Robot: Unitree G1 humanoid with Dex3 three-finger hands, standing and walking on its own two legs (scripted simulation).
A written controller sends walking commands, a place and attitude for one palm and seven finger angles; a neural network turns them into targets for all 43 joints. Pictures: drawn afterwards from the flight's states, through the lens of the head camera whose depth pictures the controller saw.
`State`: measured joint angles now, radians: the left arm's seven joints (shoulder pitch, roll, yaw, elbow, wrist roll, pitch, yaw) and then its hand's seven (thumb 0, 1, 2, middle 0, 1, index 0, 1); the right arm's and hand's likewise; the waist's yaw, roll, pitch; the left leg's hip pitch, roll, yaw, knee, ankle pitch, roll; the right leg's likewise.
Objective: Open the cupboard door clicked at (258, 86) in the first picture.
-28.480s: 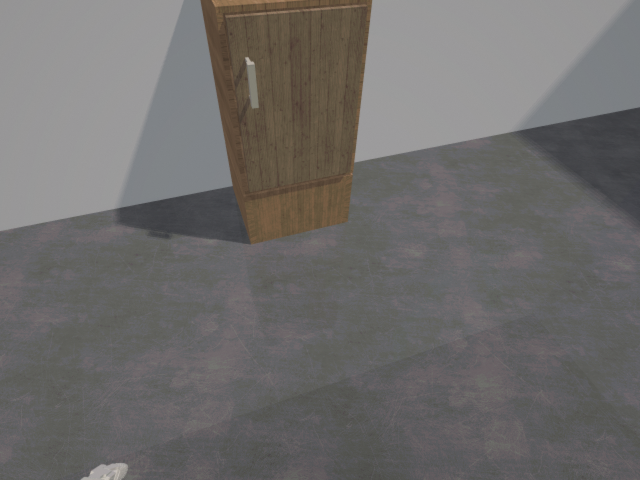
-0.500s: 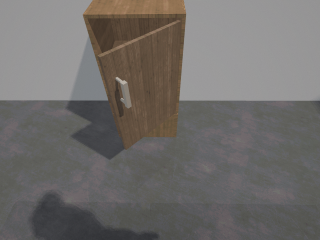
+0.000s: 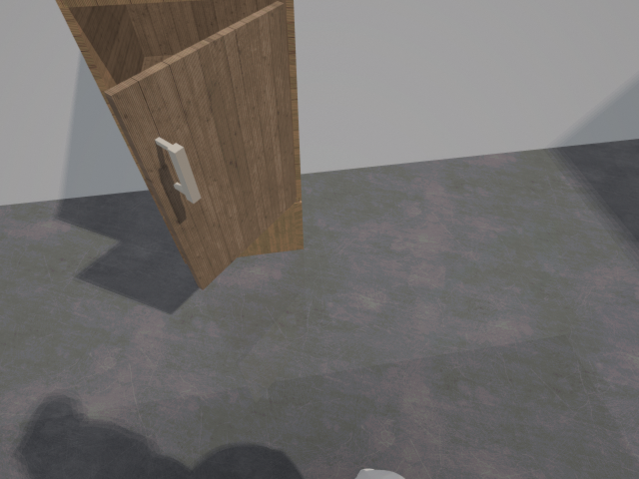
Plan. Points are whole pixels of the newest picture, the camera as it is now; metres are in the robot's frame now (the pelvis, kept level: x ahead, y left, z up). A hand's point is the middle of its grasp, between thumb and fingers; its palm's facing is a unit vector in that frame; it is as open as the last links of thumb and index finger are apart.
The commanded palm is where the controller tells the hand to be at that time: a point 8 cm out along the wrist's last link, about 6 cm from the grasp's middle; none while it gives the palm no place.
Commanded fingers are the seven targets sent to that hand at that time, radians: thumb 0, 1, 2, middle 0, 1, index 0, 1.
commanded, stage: walk to a spot facing it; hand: left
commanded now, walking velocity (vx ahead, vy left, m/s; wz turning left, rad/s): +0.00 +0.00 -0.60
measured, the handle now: (178, 170) +0.62 +0.30 -0.04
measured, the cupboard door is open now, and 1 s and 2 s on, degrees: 45 45 45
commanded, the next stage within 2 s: none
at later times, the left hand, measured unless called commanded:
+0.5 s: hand out of the picture +0.11 +0.15 -0.17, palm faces -0.24 -0.94 -0.23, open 7.4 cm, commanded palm none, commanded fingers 0.00 0.90 0.90 -0.20 -0.30 -0.20 -0.30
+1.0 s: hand (294, 428) +0.21 +0.05 -0.15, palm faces -0.54 -0.79 -0.28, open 7.4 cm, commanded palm none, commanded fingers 0.00 0.90 0.90 -0.20 -0.30 -0.20 -0.30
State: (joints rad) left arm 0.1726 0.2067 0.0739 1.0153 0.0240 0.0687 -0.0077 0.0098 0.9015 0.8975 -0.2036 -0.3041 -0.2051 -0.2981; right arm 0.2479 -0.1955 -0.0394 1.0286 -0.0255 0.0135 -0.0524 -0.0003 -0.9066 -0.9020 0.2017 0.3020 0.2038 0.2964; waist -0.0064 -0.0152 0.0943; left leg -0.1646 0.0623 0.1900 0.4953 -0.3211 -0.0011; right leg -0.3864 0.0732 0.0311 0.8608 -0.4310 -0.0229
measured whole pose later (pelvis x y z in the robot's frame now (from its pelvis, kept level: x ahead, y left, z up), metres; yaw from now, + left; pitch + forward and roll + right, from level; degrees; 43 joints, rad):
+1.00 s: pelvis +0.02 -0.08 +0.00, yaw -36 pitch +1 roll +1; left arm 0.20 0.23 0.07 0.90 0.02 0.01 0.00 0.01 0.90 0.90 -0.20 -0.30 -0.20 -0.30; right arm 0.20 -0.26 -0.07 0.92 -0.02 0.05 0.00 0.01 -0.91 -0.90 0.20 0.30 0.20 0.30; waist 0.00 0.01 0.11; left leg -0.48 0.09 0.06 1.08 -0.44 -0.07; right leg -0.26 0.03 0.04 0.54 -0.29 -0.05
